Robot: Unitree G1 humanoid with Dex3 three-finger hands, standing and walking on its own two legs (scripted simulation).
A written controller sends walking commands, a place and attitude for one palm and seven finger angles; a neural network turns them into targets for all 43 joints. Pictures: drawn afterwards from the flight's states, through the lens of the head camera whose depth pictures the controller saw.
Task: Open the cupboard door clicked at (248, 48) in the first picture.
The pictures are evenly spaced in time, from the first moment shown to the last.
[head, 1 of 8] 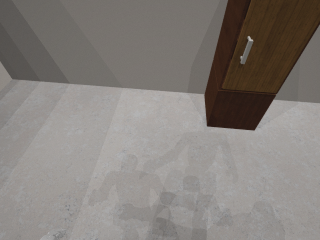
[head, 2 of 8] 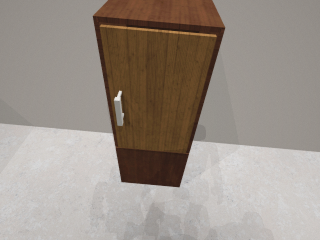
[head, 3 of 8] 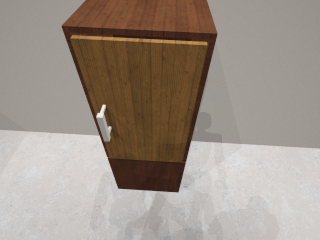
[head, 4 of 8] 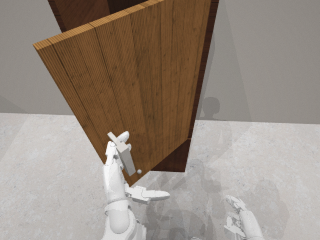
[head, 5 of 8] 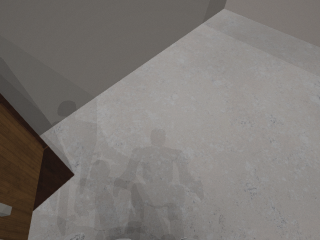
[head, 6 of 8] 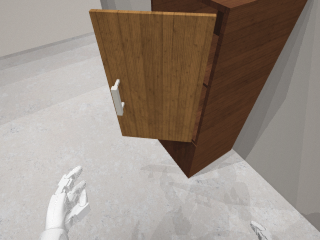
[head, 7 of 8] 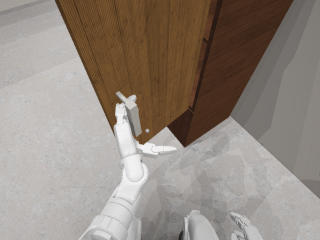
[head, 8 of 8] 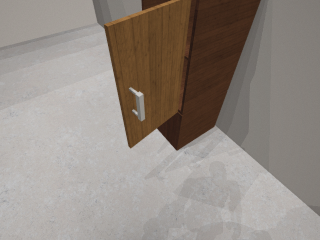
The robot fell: no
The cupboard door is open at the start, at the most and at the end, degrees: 0 99 99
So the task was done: yes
